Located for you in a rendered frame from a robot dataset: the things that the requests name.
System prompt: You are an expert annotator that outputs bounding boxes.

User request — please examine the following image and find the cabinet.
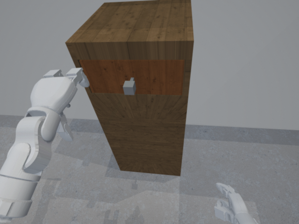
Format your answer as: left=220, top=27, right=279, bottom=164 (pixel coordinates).
left=65, top=0, right=194, bottom=176

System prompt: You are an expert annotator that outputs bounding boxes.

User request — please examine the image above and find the drawer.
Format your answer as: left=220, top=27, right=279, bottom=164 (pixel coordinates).
left=79, top=60, right=185, bottom=95

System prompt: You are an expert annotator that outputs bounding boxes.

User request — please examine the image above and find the handle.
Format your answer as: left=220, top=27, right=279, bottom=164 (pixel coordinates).
left=123, top=77, right=136, bottom=95

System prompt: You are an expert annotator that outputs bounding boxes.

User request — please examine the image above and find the robot right hand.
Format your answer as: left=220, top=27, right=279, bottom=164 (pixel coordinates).
left=214, top=183, right=249, bottom=224

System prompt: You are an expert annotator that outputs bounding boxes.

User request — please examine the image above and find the robot left hand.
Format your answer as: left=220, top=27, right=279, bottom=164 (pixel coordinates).
left=30, top=68, right=90, bottom=141

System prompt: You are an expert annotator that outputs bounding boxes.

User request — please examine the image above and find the left robot forearm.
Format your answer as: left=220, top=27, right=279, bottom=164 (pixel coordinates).
left=0, top=106, right=61, bottom=223

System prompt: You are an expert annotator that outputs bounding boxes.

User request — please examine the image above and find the right robot forearm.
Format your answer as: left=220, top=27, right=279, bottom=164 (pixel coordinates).
left=234, top=212, right=258, bottom=224

